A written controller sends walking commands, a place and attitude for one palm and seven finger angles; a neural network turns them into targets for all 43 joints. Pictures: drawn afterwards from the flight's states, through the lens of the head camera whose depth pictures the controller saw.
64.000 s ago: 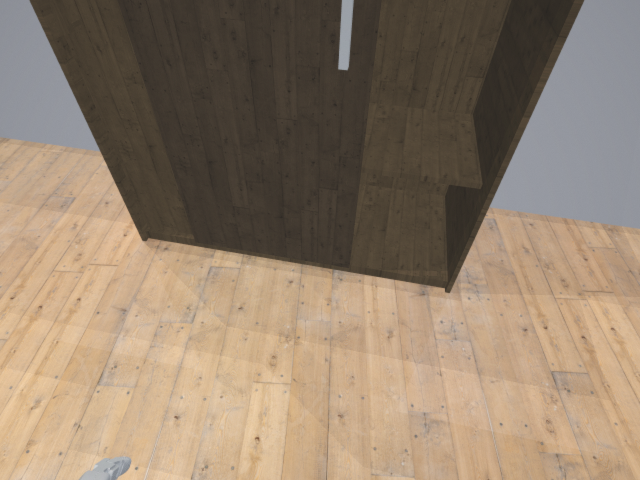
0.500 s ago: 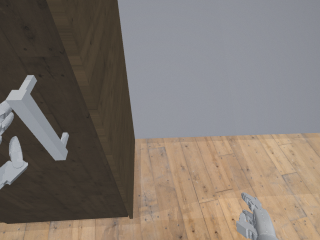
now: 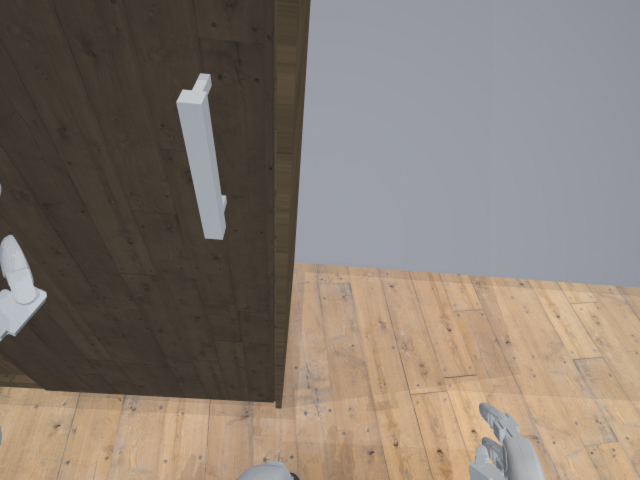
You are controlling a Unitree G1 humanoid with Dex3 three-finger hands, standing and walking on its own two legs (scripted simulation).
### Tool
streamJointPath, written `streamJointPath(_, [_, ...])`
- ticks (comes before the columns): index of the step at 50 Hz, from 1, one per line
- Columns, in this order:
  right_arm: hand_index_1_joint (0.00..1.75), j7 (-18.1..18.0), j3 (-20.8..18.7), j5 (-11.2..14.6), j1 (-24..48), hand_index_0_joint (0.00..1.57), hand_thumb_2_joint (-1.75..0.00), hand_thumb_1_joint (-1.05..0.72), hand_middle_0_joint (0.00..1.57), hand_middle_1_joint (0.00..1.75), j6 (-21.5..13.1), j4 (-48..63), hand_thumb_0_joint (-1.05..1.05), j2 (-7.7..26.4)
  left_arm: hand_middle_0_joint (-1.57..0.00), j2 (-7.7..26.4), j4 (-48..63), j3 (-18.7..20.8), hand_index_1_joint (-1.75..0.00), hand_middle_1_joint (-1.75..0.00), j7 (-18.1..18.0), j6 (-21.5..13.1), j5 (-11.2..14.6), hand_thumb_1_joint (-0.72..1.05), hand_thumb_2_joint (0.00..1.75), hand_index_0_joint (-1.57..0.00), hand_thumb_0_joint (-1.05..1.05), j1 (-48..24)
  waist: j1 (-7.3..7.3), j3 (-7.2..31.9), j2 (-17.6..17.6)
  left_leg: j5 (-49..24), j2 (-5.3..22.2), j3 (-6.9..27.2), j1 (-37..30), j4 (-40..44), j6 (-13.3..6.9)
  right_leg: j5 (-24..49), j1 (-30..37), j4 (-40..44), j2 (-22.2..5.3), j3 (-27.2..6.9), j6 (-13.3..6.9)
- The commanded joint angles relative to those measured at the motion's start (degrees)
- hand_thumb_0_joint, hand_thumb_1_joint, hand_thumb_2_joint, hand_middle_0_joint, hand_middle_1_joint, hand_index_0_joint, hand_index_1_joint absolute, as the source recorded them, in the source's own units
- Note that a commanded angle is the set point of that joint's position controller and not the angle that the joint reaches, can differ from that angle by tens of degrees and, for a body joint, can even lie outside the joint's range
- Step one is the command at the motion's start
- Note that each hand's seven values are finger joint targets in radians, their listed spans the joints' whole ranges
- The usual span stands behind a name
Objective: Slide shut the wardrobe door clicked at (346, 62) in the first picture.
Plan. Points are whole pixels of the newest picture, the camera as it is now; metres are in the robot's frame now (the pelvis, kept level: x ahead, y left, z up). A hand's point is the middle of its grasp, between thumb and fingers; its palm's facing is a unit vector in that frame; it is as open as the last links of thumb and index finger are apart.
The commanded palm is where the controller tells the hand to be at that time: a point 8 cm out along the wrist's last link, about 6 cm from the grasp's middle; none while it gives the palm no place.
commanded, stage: step back with the hand held close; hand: left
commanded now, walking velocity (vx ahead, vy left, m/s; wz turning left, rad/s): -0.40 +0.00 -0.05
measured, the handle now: (209, 163) +0.40 +0.18 +0.19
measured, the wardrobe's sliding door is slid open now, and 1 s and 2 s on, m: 0.00 0.00 0.00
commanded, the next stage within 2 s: stop stepping back and stand still in 0.22 s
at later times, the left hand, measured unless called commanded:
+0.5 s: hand out of the picture +0.16 +0.29 +0.17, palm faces +0.30 -0.90 -0.32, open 7.4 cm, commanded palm +0.07 +0.33 +0.19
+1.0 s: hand out of the picture +0.05 +0.34 +0.19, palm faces +0.35 -0.88 -0.31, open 7.5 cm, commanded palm -0.02 +0.40 +0.19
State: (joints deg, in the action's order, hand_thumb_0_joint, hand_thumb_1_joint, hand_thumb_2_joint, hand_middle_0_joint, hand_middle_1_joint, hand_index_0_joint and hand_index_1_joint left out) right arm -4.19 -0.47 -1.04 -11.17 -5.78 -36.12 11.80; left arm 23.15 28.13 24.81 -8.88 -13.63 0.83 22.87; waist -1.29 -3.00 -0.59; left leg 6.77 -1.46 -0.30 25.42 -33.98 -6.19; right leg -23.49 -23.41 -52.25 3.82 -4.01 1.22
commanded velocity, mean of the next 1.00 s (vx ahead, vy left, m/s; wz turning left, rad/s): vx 0.05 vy -0.09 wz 0.01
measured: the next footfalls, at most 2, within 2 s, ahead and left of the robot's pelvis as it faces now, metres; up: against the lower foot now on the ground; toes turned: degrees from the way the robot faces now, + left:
right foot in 0.26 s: -0.16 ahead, -0.11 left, +0.00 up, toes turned -10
left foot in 0.42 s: +0.04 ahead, +0.07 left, +0.00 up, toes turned -10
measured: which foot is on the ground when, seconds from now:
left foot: down 0.00-0.26, up 0.28-0.40, down 0.42-0.64, up 0.66-0.82, down 0.84-1.00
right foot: up 0.00-0.24, down 0.26-0.40, up 0.42-0.66, down 0.68-0.84, up 0.86-1.00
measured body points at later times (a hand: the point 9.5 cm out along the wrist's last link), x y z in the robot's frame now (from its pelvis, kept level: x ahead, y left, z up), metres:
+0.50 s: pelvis -0.11 +0.05 +0.00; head -0.10 +0.10 +0.45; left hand +0.13 +0.34 +0.18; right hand +0.01 -0.21 -0.06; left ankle +0.00 +0.08 -0.72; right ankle -0.18 -0.09 -0.69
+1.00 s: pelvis -0.19 +0.11 +0.01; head -0.21 +0.15 +0.46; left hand +0.03 +0.39 +0.20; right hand -0.07 -0.12 -0.07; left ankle -0.13 +0.24 -0.72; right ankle -0.18 +0.01 -0.67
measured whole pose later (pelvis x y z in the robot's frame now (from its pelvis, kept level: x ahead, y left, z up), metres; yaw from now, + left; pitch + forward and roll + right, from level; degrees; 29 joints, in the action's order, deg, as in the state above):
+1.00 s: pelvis -0.19 +0.11 +0.01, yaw -5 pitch -3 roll -1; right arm -1.4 1.1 -0.7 -15.1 -7.0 -37.4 6.9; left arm 21.7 28.1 22.7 -8.8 -9.5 1.8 24.7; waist 2.6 0.8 3.4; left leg 14.5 2.0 1.9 16.6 -32.9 -0.4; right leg -23.7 -25.6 -57.1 1.3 3.2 -1.5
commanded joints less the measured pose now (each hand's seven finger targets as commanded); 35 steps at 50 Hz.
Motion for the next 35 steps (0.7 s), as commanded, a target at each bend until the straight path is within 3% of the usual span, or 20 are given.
streamJointPath(1, [0.3,0.56,-3.59,0.04,4.01,0.2,-0.9,-0.9,0.2,0.3,-3.76,9.36,0.0,8.07,-0.2,10.18,11.61,7.14,-0.3,-0.3,-0.55,-3.74,0.75,0.9,0.9,-0.2,0.0,-0.84,0.11,9.21,-6.05,23.75,18.06,18.08,1.08,25.74,-2.2,-2.78,6.35,-11.03,0.99,1.7,-0.82])
streamJointPath(6, [0.3,2.08,-2.14,0.34,4.7,0.2,-0.9,-0.9,0.2,0.3,-3.42,9.07,0.0,6.89,-0.2,8.88,16.19,3.18,-0.3,-0.3,0.13,-2.55,2.19,0.9,0.9,-0.2,0.0,2.86,-0.49,12.79,-16.06,24.19,12.56,10.18,-7.14,31.31,5.9,-7.38,10.67,6.59,3.3,9.91,-2.75])
streamJointPath(9, [0.3,2.29,-2.35,-0.61,2.95,0.2,-0.9,-0.9,0.2,0.3,-2.99,7.68,0.0,6.29,-0.2,10.7,15.54,4.38,-0.3,-0.3,0.14,-2.44,3.57,0.9,0.9,-0.2,0.0,3.3,-0.67,17.46,-16.0,14.8,11.56,7.44,-13.68,29.7,12.42,-7.48,15.46,26.48,2.31,10.83,-5.2])
streamJointPath(10, [0.3,2.12,-2.41,-0.68,2.27,0.2,-0.9,-0.9,0.2,0.3,-2.15,7.31,0.0,6.01,-0.2,12.81,14.87,6.22,-0.3,-0.3,0.08,-2.51,3.95,0.9,0.9,-0.2,0.0,4.78,-0.54,18.06,-12.28,7.89,10.23,5.36,-17.07,23.22,13.22,-3.76,14.66,35.29,-0.29,8.57,-6.09])
streamJointPath(12, [0.3,1.69,-2.27,0.11,1.4,0.2,-0.9,-0.9,0.2,0.3,-1.01,5.38,0.0,5.1,-0.2,14.43,15.34,6.9,-0.3,-0.3,-0.01,-3.45,3.92,0.9,0.9,-0.2,0.0,2.72,0.52,14.97,6.29,6.6,3.25,0.11,-22.52,-7.57,10.71,10.49,-0.4,46.43,-17.32,-4.09,-10.15])
streamJointPath(14, [0.3,1.06,-0.59,-0.24,6.57,0.2,-0.9,-0.9,0.2,0.3,-1.95,8.21,0.0,4.65,-0.2,18.62,16.49,11.41,-0.3,-0.3,-0.41,-4.47,4.09,0.9,0.9,-0.2,0.0,2.2,-1.38,9.05,10.27,22.31,-1.5,-0.36,-3.18,-29.93,9.85,35.86,2.14,39.5,-25.55,-3.96,-13.67])
streamJointPath(15, [0.3,1.58,1.12,-1.47,7.14,0.2,-0.9,-0.9,0.2,0.3,-2.89,7.61,0.0,4.37,-0.2,17.12,13.65,10.73,-0.3,-0.3,-0.18,-4.57,3.65,0.9,0.9,-0.2,0.0,0.26,-1.06,10.46,6.52,21.46,0.71,2.38,-0.91,-28.41,8.71,48.87,6.07,32.98,-25.23,-0.71,-12.7])
streamJointPath(16, [0.3,0.92,-0.86,0.74,4.99,0.2,-0.9,-0.9,0.2,0.3,-2.41,6.72,0.0,4.74,-0.2,12.18,9.93,5.94,-0.3,-0.3,1.51,-2.87,3.15,0.9,0.9,-0.2,0.0,-0.21,0.99,10.09,19.55,18.49,1.2,3.83,-1.04,-22.3,8.23,47.37,10.28,29.6,-20.4,4.06,-10.57])
streamJointPath(17, [0.3,-0.06,-1.13,1.65,6.91,0.2,-0.9,-0.9,0.2,0.3,-2.14,9.03,0.0,6.12,-0.2,11.08,8.55,5.75,-0.3,-0.3,1.71,-1.06,3.25,0.9,0.9,-0.2,0.0,-0.05,1.91,4.78,19.0,12.41,2.93,2.95,-5.06,-12.16,7.13,44.07,6.83,26.84,-17.83,3.39,-8.81])
streamJointPath(19, [0.3,-1.24,-0.58,1.64,6.22,0.2,-0.9,-0.9,0.2,0.3,-1.62,8.57,0.0,8.06,-0.2,11.74,8.12,6.14,-0.3,-0.3,1.64,0.75,3.63,0.9,0.9,-0.2,0.0,-0.62,2.99,6.77,-3.34,-13.17,2.66,2.66,-18.21,9.53,5.43,28.3,3.52,9.51,-8.26,9.0,-2.18])
streamJointPath(20, [0.3,-0.77,-1.43,1.1,7.26,0.2,-0.9,-0.9,0.2,0.3,-2.83,9.18,0.0,10.14,-0.2,11.63,10.7,5.04,-0.3,-0.3,1.6,0.69,3.78,0.9,0.9,-0.2,0.0,-2.69,1.52,8.13,-22.07,-23.99,13.39,17.95,-19.93,15.78,2.24,-0.84,-0.78,-2.08,-2.02,7.44,-0.85])
streamJointPath(21, [0.3,-0.15,-0.99,0.17,5.17,0.2,-0.9,-0.9,0.2,0.3,-4.08,8.32,0.0,8.01,-0.2,11.51,11.41,5.15,-0.3,-0.3,0.83,-0.21,3.13,0.9,0.9,-0.2,0.0,-3.68,0.81,9.82,-23.22,-12.32,16.79,26.84,-15.42,19.24,0.54,-12.74,1.35,-6.45,-0.1,-0.4,-2.03])
streamJointPath(22, [0.3,0.42,-1.28,0.97,4.46,0.2,-0.9,-0.9,0.2,0.3,-4.91,7.33,0.0,8.44,-0.2,11.45,14.24,4.27,-0.3,-0.3,0.56,-1.33,3.01,0.9,0.9,-0.2,0.0,-9.32,1.62,6.24,-13.66,8.75,16.59,26.25,-8.25,23.54,-1.25,-11.06,4.43,-5.17,-0.27,-1.76,-2.07])
streamJointPath(23, [0.3,0.61,-1.33,1.02,4.68,0.2,-0.9,-0.9,0.2,0.3,-5.36,7.04,0.0,8.0,-0.2,12.0,9.21,6.49,-0.3,-0.3,0.13,-0.51,2.6,0.9,0.9,-0.2,0.0,-3.41,0.64,8.15,-9.15,30.58,16.19,27.03,-5.4,29.31,2.09,-7.84,6.62,-3.02,-0.76,0.73,-2.06])
streamJointPath(26, [0.3,1.47,-1.68,-0.04,6.07,0.2,-0.9,-0.9,0.2,0.3,-4.42,9.48,0.0,7.07,-0.2,12.83,21.49,7.44,-0.3,-0.3,-0.01,-0.5,2.46,0.9,0.9,-0.2,0.0,4.93,-0.42,11.03,-13.7,34.66,10.98,18.66,0.23,35.02,12.65,-2.73,17.09,3.57,2.47,7.05,-3.26])
streamJointPath(29, [0.3,2.18,-1.85,-0.27,4.8,0.2,-0.9,-0.9,0.2,0.3,-2.82,10.45,0.0,6.64,-0.2,11.93,19.7,7.89,-0.3,-0.3,0.14,-0.45,1.9,0.9,0.9,-0.2,0.0,15.69,-0.77,10.0,-18.39,31.86,6.85,8.6,11.05,29.77,10.21,-5.01,30.74,17.89,3.07,10.8,-4.61])
streamJointPath(31, [0.3,1.92,-2.26,0.18,1.83,0.2,-0.9,-0.9,0.2,0.3,-1.69,9.94,0.0,6.01,-0.2,13.19,19.05,8.94,-0.3,-0.3,0.01,0.0,1.48,0.9,0.9,-0.2,0.0,17.32,-0.57,11.5,-4.63,23.03,0.65,-0.36,5.52,7.08,7.99,-3.35,26.78,33.31,-4.03,5.79,-6.86])
streamJointPath(32, [0.3,1.6,-3.26,0.69,0.78,0.2,-0.9,-0.9,0.2,0.3,-0.58,8.64,0.0,6.0,-0.2,13.02,17.86,9.23,-0.3,-0.3,0.09,0.56,1.75,0.9,0.9,-0.2,0.0,16.34,0.43,10.08,10.53,18.28,-1.84,-2.4,1.72,-17.47,7.41,-3.17,13.71,39.79,-15.97,-6.29,-11.1])
streamJointPath(33, [0.3,1.24,-3.97,1.35,1.49,0.2,-0.9,-0.9,0.2,0.3,0.16,8.59,0.0,7.59,-0.2,11.84,19.03,8.57,-0.3,-0.3,0.52,1.0,2.33,0.9,0.9,-0.2,0.0,10.93,1.66,5.95,12.5,16.39,-0.51,1.94,7.01,-32.78,6.89,-4.89,4.39,42.65,-23.46,-15.03,-15.02])
streamJointPath(35, [0.3,1.62,-2.26,-0.28,1.74,0.2,-0.9,-0.9,0.2,0.3,0.14,7.36,0.0,7.36,-0.2,14.29,14.94,12.42,-0.3,-0.3,0.25,0.41,3.53,0.9,0.9,-0.2,0.0,1.05,4.32,5.28,6.47,12.63,6.18,7.54,2.9,-40.76,6.95,-3.73,-6.46,39.53,-26.26,-10.63,-16.18])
